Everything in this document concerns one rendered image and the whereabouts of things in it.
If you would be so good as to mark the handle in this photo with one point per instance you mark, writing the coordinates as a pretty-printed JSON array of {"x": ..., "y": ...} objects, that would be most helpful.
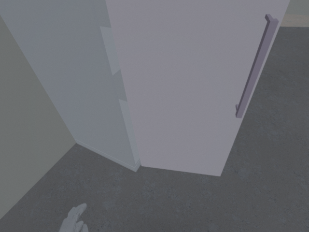
[{"x": 257, "y": 64}]

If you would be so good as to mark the fridge door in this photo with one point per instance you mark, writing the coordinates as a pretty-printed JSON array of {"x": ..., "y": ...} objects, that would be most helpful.
[{"x": 184, "y": 65}]

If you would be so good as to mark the left robot hand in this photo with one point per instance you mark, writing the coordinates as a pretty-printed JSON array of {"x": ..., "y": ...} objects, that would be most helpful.
[{"x": 69, "y": 224}]

